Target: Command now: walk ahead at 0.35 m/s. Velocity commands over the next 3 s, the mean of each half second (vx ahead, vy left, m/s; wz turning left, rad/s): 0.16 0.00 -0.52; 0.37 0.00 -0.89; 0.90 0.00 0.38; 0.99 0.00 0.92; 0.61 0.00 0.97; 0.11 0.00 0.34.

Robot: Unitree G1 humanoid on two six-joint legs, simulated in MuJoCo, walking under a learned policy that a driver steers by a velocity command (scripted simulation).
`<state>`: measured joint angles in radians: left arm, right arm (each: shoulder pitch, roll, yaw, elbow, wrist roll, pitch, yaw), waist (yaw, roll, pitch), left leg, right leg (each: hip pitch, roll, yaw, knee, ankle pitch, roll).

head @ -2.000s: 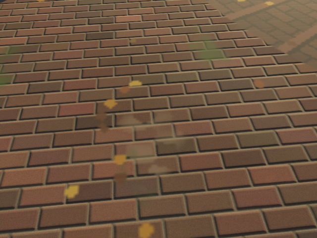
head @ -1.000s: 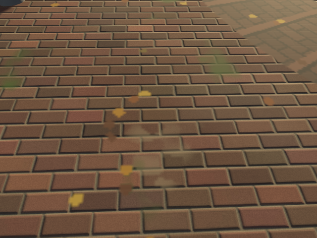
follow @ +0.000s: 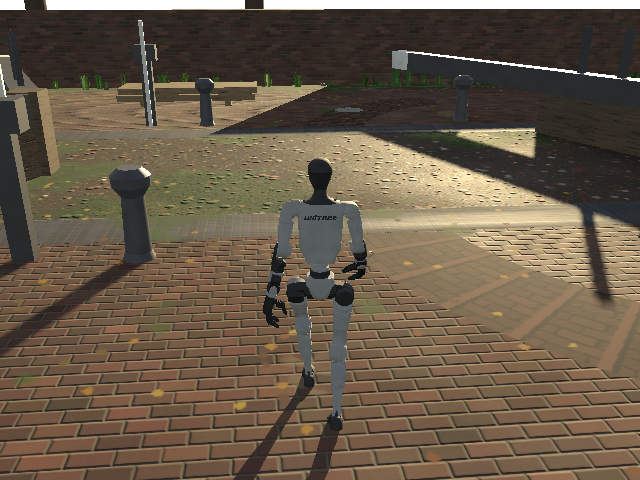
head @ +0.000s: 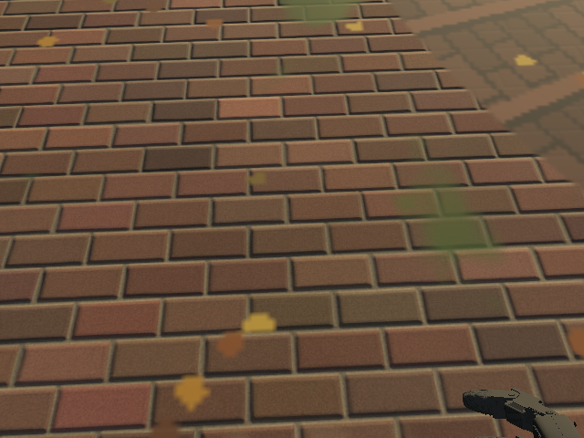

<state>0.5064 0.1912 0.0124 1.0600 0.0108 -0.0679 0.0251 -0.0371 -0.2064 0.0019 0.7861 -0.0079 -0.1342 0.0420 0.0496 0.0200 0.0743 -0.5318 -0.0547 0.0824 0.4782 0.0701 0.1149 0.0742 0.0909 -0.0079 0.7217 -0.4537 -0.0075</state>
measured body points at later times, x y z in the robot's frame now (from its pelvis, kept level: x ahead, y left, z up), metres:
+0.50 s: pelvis +0.15 -0.04 +0.03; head +0.19 -0.07 +0.47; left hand +0.37 +0.19 -0.07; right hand +0.22 -0.35 -0.09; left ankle +0.18 +0.06 -0.71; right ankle +0.16 -0.16 -0.69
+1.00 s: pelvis +0.28 -0.09 +0.02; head +0.29 -0.10 +0.47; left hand +0.58 +0.04 -0.07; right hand +0.22 -0.41 -0.07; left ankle +0.37 -0.02 -0.71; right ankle +0.16 -0.15 -0.70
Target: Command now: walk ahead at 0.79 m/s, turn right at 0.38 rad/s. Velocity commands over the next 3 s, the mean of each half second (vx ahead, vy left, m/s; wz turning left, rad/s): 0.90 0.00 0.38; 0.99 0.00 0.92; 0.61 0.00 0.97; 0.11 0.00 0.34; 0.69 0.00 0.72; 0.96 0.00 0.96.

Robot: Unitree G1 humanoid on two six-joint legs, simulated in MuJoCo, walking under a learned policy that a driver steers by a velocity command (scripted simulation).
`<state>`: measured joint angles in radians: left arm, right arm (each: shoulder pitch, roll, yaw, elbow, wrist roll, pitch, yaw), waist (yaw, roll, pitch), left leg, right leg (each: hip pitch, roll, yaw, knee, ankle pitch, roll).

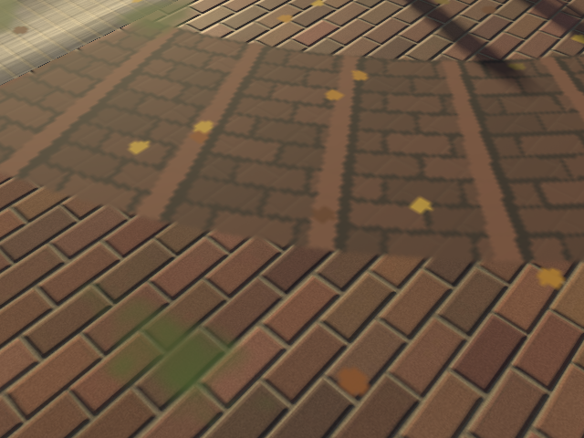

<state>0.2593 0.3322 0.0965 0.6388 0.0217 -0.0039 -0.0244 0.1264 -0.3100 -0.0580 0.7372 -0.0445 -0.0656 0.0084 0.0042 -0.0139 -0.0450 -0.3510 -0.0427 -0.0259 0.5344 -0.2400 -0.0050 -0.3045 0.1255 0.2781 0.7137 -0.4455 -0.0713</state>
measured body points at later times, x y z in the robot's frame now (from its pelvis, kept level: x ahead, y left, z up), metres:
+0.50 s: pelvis +0.31 -0.01 +0.01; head +0.32 -0.01 +0.46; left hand +0.35 +0.28 -0.10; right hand +0.45 -0.27 -0.11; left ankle +0.25 +0.09 -0.64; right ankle +0.27 -0.14 -0.73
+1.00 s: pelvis +0.70 +0.20 +0.00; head +0.72 +0.21 +0.45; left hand +0.71 +0.51 -0.07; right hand +0.89 -0.03 -0.12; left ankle +0.63 +0.17 -0.73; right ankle +0.93 +0.12 -0.66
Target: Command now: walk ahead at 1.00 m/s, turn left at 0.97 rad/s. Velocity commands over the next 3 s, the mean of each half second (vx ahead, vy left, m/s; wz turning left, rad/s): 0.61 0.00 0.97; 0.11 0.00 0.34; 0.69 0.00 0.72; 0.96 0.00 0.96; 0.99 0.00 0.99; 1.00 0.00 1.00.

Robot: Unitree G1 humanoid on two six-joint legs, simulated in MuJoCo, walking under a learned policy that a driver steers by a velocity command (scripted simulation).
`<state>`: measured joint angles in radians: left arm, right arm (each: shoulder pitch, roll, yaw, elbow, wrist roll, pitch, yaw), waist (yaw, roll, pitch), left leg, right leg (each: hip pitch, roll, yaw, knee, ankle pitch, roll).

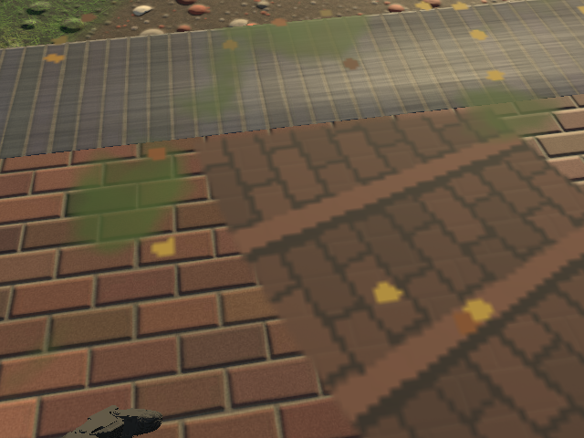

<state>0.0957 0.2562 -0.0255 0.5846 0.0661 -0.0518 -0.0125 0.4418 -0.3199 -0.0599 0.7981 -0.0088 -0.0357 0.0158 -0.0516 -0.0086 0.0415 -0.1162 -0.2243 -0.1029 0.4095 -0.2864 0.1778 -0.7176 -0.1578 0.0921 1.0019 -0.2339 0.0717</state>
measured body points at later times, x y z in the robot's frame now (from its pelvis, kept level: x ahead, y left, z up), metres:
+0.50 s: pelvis +0.37 -0.05 +0.00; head +0.42 +0.01 +0.44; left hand +0.30 +0.27 -0.12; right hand +0.72 -0.17 -0.05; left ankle +0.47 +0.12 -0.69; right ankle +0.36 -0.18 -0.73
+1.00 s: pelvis +0.52 -0.01 -0.01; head +0.53 -0.01 +0.44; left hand +0.47 +0.29 -0.11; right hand +0.80 -0.12 -0.11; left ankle +0.50 +0.11 -0.73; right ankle +0.61 -0.11 -0.73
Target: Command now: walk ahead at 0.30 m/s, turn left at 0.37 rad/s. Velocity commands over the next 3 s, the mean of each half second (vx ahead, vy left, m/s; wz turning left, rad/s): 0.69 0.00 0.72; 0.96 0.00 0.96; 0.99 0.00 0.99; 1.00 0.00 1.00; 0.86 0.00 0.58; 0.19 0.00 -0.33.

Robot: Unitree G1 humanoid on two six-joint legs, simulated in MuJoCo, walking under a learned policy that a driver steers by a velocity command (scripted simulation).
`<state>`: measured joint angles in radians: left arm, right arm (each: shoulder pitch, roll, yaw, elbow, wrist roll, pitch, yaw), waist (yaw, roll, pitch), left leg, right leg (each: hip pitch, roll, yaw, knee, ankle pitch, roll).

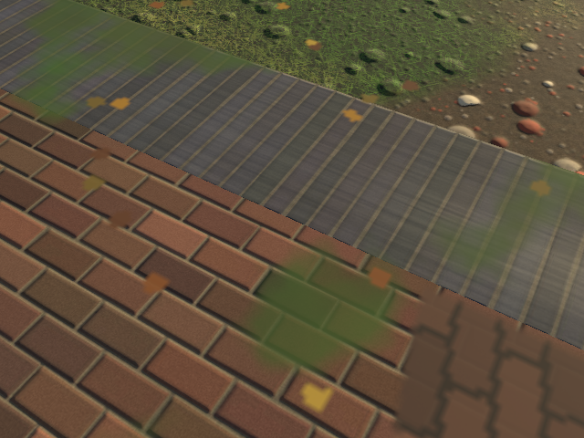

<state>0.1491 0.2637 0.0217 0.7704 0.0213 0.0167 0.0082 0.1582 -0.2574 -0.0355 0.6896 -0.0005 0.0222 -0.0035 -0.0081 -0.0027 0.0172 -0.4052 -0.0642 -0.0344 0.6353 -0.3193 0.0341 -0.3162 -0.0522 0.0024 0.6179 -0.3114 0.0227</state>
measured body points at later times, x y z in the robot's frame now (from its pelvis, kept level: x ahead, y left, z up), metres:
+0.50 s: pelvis +0.20 +0.12 -0.02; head +0.22 +0.14 +0.42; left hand +0.11 +0.39 -0.16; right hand +0.49 -0.07 -0.09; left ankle +0.23 +0.20 -0.73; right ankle +0.05 -0.13 -0.65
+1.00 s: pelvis +0.58 +0.35 -0.01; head +0.60 +0.37 +0.44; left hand +0.47 +0.65 -0.10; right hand +0.87 +0.21 -0.12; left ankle +0.39 +0.28 -0.61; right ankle +0.71 +0.31 -0.73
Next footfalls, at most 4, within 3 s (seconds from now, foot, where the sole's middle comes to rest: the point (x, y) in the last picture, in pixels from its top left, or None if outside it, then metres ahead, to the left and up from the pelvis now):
0.44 left None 0.26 0.21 -0.76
0.88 right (171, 341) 0.74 0.34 -0.76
1.34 left None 0.81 0.80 -0.76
1.76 right None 1.05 1.21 -0.76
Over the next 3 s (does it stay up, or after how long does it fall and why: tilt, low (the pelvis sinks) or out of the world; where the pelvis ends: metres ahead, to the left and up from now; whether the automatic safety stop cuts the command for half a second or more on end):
stays up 0.63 1.83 0.01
